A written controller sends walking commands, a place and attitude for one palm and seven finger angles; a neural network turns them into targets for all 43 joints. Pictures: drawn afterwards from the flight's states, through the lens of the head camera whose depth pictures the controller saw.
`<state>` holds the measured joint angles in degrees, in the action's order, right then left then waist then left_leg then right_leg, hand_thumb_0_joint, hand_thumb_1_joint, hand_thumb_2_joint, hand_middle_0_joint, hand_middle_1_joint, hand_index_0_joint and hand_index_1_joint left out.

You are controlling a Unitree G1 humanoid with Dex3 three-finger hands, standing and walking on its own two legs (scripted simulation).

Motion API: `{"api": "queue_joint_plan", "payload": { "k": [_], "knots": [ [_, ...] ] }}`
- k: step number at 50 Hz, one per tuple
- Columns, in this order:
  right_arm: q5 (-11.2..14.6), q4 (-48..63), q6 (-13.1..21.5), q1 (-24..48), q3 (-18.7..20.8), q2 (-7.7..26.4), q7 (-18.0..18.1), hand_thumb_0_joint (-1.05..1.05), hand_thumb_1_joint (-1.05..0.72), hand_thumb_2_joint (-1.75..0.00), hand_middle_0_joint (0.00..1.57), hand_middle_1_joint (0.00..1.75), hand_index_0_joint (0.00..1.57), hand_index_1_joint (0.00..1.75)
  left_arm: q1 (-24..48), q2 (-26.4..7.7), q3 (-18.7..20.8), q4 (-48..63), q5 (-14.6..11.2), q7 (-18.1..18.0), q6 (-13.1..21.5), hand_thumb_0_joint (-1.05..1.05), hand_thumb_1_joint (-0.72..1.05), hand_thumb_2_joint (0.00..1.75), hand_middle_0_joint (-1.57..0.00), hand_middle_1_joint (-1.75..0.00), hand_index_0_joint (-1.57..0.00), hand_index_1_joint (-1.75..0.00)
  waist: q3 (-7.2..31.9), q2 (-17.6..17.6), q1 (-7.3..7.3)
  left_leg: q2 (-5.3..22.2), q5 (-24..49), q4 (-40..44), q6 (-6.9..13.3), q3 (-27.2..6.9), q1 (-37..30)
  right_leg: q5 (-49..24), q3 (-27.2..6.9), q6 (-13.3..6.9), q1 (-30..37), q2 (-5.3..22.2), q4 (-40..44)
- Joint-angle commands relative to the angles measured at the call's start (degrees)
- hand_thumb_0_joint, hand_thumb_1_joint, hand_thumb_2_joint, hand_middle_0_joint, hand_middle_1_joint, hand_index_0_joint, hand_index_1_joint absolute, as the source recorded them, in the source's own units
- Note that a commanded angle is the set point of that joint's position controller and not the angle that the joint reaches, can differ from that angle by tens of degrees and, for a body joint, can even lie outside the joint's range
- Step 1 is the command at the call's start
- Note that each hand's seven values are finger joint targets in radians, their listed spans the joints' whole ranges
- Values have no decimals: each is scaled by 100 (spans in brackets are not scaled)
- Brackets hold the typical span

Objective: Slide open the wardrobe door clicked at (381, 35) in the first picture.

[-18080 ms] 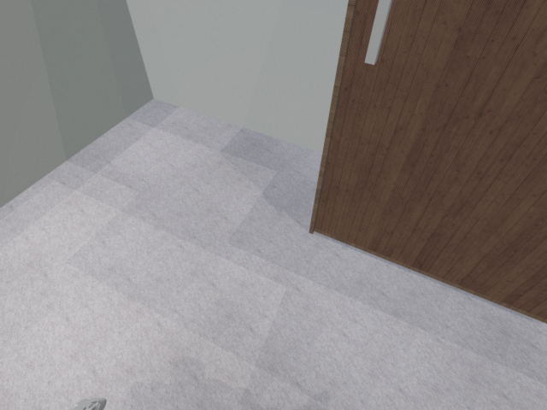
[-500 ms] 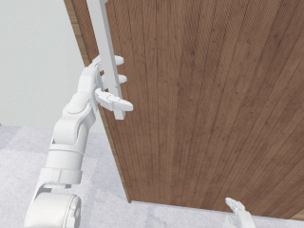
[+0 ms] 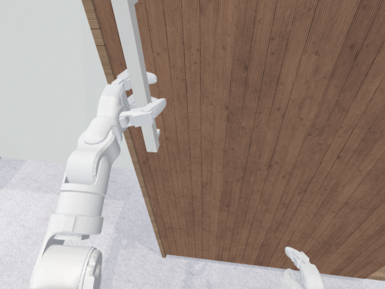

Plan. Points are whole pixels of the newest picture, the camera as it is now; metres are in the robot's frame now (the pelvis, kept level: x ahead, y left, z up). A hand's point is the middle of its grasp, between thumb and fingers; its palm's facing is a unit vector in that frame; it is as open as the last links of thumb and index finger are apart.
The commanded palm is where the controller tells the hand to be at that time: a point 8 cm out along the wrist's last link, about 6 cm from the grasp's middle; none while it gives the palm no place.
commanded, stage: grip the handle and tug to test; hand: left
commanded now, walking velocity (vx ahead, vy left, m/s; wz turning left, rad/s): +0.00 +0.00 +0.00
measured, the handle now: (144, 85) +0.44 +0.12 +0.24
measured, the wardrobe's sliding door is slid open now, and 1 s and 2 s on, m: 0.00 0.00 0.00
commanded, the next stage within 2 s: tug the door sideways, standing still in 0.86 s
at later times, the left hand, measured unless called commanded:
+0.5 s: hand (148, 108) +0.38 +0.10 +0.23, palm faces -0.06 -1.00 -0.02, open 6.1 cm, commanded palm +0.34 +0.16 +0.23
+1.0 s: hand (149, 111) +0.38 +0.10 +0.22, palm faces -0.08 -0.99 -0.07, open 6.4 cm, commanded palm +0.35 +0.15 +0.23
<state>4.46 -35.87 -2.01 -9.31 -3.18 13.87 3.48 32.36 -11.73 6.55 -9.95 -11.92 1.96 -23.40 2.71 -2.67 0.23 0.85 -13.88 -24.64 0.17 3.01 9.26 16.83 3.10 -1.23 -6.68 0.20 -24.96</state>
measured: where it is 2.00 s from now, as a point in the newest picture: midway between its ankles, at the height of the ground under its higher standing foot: outside the picture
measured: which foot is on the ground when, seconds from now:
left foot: down 0.00-1.00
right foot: down 0.00-1.00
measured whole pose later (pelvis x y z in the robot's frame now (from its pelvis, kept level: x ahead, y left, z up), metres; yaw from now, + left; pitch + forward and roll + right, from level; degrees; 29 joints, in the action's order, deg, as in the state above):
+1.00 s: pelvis +0.05 -0.01 +0.00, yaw -4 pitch +3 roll +1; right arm 4.3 -30.9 -3.4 -8.7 -2.5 14.7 0.8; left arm 10.9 -13.6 11.4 19.3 -14.2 2.4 -29.1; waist 6.0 -3.3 1.4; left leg 0.8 -16.2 -25.9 0.3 3.3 9.2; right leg 19.2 0.5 -1.2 -8.0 -0.1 -26.4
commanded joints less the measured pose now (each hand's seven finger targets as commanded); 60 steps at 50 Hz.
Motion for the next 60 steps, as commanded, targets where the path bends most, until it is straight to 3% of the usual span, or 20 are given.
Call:
{"api": "queue_joint_plan", "payload": {
  "k": [1, 5, 8, 12, 16, 19, 22, 26, 29, 31, 33, 36, 37, 41, 42, 48, 52, 54, 57, 60],
  "knots": [
    [-16, 927, 263, 870, 216, 592, 62, 0, -90, -90, 20, 30, 20, 30, 2306, -944, 509, 1254, -58, 23, 378, 0, 85, 88, -44, -139, -44, -139, 1487, 521, -112, -42, 1881, 13, 259, -220, -950, -2481, -83, 16, 57, -21, 235],
    [-12, 993, 271, 899, 209, 555, 35, 0, -90, -90, 20, 30, 20, 30, 2378, -729, 304, 1539, -51, 64, 414, 0, 90, 90, -45, -140, -45, -140, 1572, 459, -77, -51, 2004, -10, 263, -194, -1022, -2641, -78, 13, 69, -16, 173],
    [-14, 995, 244, 901, 212, 565, 29, 0, -90, -90, 20, 30, 20, 30, 2223, -963, 523, 1548, -52, 25, 382, 0, 90, 90, -45, -140, -45, -140, 1529, 484, -119, -49, 1986, -6, 263, -194, -968, -2645, -92, 19, 99, -16, 206],
    [-11, 996, 218, 924, 205, 565, 39, 0, -90, -90, 20, 30, 20, 30, 2376, -789, 326, 1590, -29, 49, 335, 0, 90, 90, -45, -140, -45, -140, 1481, 325, -66, -59, 1967, 2, 266, -173, -990, -2601, -95, 18, 47, -10, 213],
    [-7, 956, 191, 891, 217, 598, 58, 0, -90, -90, 20, 30, 20, 30, 2286, -1005, 535, 1438, -51, 35, 296, 0, 90, 90, -45, -140, -45, -140, 1417, 503, -95, -47, 1874, 27, 263, -185, -902, -2524, -96, 29, 92, -22, 256],
    [1, 998, 206, 932, 200, 554, 44, 0, -90, -90, 20, 30, 20, 30, 2361, -774, 297, 1616, -32, 46, 299, 0, 90, 90, -45, -140, -45, -140, 1467, 288, -64, -63, 1925, 6, 255, -168, -993, -2543, -88, 16, 34, -20, 218],
    [-9, 995, 213, 911, 215, 569, 35, 0, -90, -90, 20, 30, 20, 30, 2338, -772, 312, 1674, -41, 13, 325, 0, 90, 90, -45, -140, -45, -140, 1510, 394, -66, -55, 1945, 12, 264, -210, -1003, -2553, -84, 17, 58, -24, 225],
    [-34, 1120, 205, 960, 233, 571, -12, 0, -90, -90, 20, 30, 20, 30, 1615, -895, 510, 2060, -36, 54, 368, 0, 90, 90, -45, -140, -45, -140, 1769, 420, -219, -55, 2361, -45, 258, -187, -1052, -3091, -77, 10, 354, -8, 99],
    [-29, 1228, 193, 1026, 217, 544, -60, 0, -90, -90, 20, 30, 20, 30, 1189, -746, 377, 2472, -75, 143, 357, 0, 90, 90, -45, -140, -45, -140, 1756, 452, -215, -50, 2466, -74, 252, -143, -1013, -3306, -56, 26, 389, 6, 33],
    [-36, 1261, 163, 1053, 233, 595, -63, 0, -90, -90, 20, 30, 20, 30, 869, -1089, 696, 2642, -85, 159, 341, 0, 90, 90, -45, -140, -45, -140, 1770, 528, -303, -51, 2502, -71, 259, -135, -896, -3471, -83, 36, 562, 16, 19],
    [-19, 1319, 153, 1078, 215, 564, -82, 0, -90, -90, 20, 30, 20, 30, 736, -906, 545, 2851, -116, 212, 276, 0, 90, 90, -45, -140, -45, -140, 1701, 543, -269, -52, 2532, -85, 258, -125, -890, -3515, -62, 43, 490, 18, -11],
    [-27, 1378, 133, 1100, 233, 596, -104, 0, -90, -90, 20, 30, 20, 30, 153, -1155, 829, 3099, -135, 211, 162, 0, 90, 90, -45, -140, -45, -140, 1760, 444, -381, -55, 2785, -149, 249, -127, -838, -3842, -68, 41, 632, 35, -91],
    [-24, 1403, 129, 1102, 223, 578, -124, 0, -90, -90, 20, 30, 20, 30, 148, -991, 664, 3304, -142, 248, 128, 0, 90, 90, -45, -140, -45, -140, 1799, 365, -328, -60, 2875, -157, 256, -102, -860, -3993, -74, 56, 623, 62, -124],
    [-28, 1497, 134, 1107, 258, 581, -172, 0, -90, -90, 20, 30, 20, 30, -743, -1178, 933, 3898, -207, 255, 8, 0, 90, 90, -45, -140, -45, -140, 1930, 505, -440, -42, 3222, -278, 245, -94, -777, -4544, -57, 98, 790, 95, -279],
    [-12, 1534, 116, 1111, 240, 563, -193, 0, -90, -90, 20, 30, 20, 30, -938, -1047, 803, 4091, -208, 273, -27, 0, 90, 90, -45, -140, -45, -140, 1960, 412, -416, -48, 3336, -290, 251, -86, -772, -4600, -59, 99, 764, 105, -322],
    [-5, 1541, 179, 1191, 247, 545, -240, 0, -90, -90, 20, 30, 20, 30, -1341, -1053, 839, 4806, -312, 249, -180, 0, 90, 90, -45, -140, -45, -140, 1873, 341, -377, -19, 3332, -396, 210, -176, -763, -4358, -22, 98, 543, 82, -389],
    [-28, 1235, 314, 1212, 227, 579, -123, 0, -90, -90, 20, 30, 20, 30, 356, -760, 384, 4252, -282, 91, -376, 0, 90, 90, -45, -140, -45, -140, 1481, 321, -72, -88, 2926, -478, 224, -223, -860, -4058, -16, 124, 120, 49, -220],
    [-49, 1188, 371, 1156, 231, 553, -103, 0, -90, -90, 20, 30, 20, 30, 444, -376, 54, 4102, -247, 32, -501, 0, 90, 90, -45, -140, -45, -140, 1550, 236, -38, -110, 3268, -610, 231, -252, -977, -4386, 7, 160, 94, 78, -317],
    [-98, 1144, 384, 1115, 259, 519, -116, 0, -90, -90, 20, 30, 20, 30, 689, -150, -316, 4292, -86, -39, -517, 0, 90, 90, -45, -140, -45, -140, 1884, 287, 4, -156, 3696, -748, 265, -255, -1071, -5067, 31, 220, 268, 154, -493],
    [-113, 1127, 358, 1183, 262, 447, -163, 0, -90, -90, 20, 30, 20, 30, 993, 141, -752, 4360, 16, -8, -406, 0, 90, 90, -45, -140, -45, -140, 1837, 241, 31, -123, 3697, -721, 276, -368, -1202, -4423, 88, 116, 44, 90, -526]
  ]
}}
